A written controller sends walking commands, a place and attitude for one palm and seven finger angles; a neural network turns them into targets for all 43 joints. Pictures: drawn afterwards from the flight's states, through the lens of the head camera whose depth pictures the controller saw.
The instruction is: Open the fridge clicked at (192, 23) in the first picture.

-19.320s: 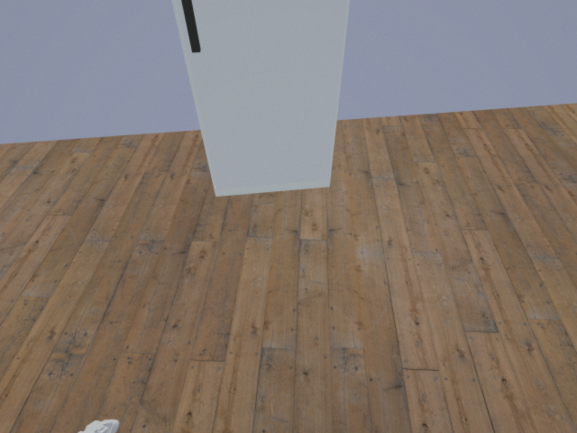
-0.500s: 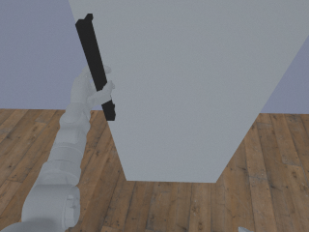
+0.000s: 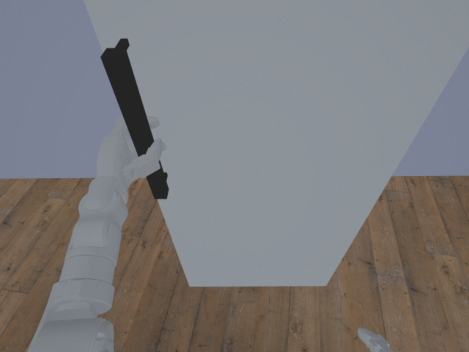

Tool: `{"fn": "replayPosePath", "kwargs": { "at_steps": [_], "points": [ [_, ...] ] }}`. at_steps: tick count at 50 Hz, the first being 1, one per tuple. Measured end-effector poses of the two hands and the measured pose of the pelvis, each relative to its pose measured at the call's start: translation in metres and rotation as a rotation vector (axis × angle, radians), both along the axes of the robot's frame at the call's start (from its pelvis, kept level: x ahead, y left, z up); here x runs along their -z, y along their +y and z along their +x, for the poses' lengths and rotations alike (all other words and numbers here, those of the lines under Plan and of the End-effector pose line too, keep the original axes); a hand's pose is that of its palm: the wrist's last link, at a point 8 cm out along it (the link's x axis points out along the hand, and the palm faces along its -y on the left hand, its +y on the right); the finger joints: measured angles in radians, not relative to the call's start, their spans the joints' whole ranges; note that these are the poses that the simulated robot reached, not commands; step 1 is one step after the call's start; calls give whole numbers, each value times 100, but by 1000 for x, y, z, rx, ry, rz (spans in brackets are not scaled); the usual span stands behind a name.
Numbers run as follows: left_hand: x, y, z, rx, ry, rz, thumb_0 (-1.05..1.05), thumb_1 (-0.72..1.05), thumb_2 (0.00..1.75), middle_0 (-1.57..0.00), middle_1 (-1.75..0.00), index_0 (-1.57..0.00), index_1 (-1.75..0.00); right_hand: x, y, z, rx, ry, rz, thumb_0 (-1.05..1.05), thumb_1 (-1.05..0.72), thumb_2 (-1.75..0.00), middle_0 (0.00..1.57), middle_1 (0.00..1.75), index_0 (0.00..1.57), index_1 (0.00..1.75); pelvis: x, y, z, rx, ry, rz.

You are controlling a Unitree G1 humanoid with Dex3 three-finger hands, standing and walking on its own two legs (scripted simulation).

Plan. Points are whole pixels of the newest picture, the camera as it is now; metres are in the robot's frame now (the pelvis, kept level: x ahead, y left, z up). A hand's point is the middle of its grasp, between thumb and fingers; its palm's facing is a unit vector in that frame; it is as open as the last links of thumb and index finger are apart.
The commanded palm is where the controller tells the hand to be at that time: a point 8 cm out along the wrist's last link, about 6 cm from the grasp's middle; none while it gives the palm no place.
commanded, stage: pull the door a little, standing still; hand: left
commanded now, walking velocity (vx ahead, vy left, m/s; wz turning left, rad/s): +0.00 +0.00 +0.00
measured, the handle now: (145, 131) +0.46 +0.17 +0.15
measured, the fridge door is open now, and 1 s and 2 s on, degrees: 0 6 31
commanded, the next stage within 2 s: walk backward, drawing the door open in 0.54 s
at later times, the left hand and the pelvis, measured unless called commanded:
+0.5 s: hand (153, 160) +0.39 +0.14 +0.14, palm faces +0.02 -1.00 -0.01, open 6.4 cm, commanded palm +0.32 +0.20 +0.14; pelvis +0.04 +0.00 +0.01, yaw -2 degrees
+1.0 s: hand (151, 179) +0.35 +0.14 +0.14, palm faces +0.17 -0.95 -0.28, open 6.8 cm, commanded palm +0.31 +0.19 +0.13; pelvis +0.11 -0.02 +0.02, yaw -3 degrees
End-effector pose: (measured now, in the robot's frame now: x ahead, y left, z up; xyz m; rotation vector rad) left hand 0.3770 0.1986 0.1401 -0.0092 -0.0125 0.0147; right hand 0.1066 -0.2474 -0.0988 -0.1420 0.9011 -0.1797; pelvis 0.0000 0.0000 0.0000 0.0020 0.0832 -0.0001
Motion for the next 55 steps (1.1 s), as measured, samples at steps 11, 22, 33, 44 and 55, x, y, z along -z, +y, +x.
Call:
{"fn": "replayPosePath", "kwargs": {
  "at_steps": [11, 22, 33, 44, 55],
  "points": [
    [-1, 1, 0, 6, 12, -3, 2, 69, 76, -29, -138, -30, -136, -5, 1, 35, -34, -12, -18, 1, -91, -90, 20, 30, 20, 30, -1, -1, 16, -13, -1, -2],
    [-2, -1, -3, -10, 19, 11, 2, 71, 76, -26, -137, -26, -138, -12, 9, 58, -34, -74, 16, 1, -91, -90, 20, 30, 20, 30, -4, -2, 30, 16, -2, 6],
    [-4, -4, -32, 8, 20, 28, 1, 72, 74, -22, -133, -21, -136, -28, 3, 87, 36, -133, 36, 1, -91, -90, 21, 30, 20, 30, -13, -2, 71, 138, 13, 2],
    [-10, -5, -50, -70, 15, 218, -3, 58, 75, -37, -134, -30, -139, -36, 1, 132, -24, -74, -45, 1, -91, -90, 20, 30, 20, 30, -30, 0, 97, 91, -19, 3],
    [-8, -17, -66, -233, -32, 310, -6, 58, 77, -40, -133, -24, -140, -1, 6, 184, -129, -165, 48, 1, -90, -90, 20, 30, 20, 30, -1, -33, 115, -32, -96, 60]
  ]
}}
